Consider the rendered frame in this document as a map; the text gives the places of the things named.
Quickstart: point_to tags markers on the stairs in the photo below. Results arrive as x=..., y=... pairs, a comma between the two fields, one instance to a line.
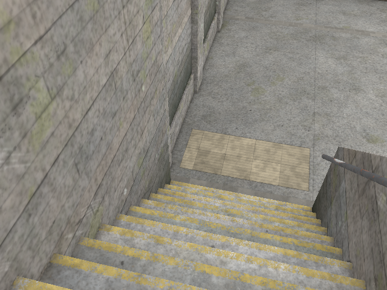
x=190, y=237

